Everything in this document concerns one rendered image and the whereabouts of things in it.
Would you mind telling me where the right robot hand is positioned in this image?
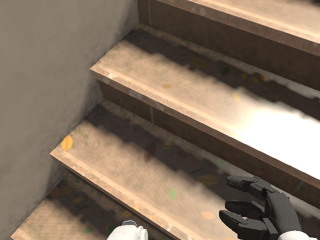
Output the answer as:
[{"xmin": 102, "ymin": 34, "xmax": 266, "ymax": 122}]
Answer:
[{"xmin": 219, "ymin": 175, "xmax": 304, "ymax": 240}]

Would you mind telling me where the left robot shin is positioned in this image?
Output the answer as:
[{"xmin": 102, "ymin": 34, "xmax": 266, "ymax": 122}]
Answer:
[{"xmin": 122, "ymin": 220, "xmax": 138, "ymax": 228}]

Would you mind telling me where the robot left thigh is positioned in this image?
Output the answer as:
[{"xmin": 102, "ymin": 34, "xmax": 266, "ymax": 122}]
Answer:
[{"xmin": 107, "ymin": 225, "xmax": 148, "ymax": 240}]

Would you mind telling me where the robot right forearm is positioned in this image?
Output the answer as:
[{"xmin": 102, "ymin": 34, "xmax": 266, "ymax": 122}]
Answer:
[{"xmin": 277, "ymin": 230, "xmax": 310, "ymax": 240}]

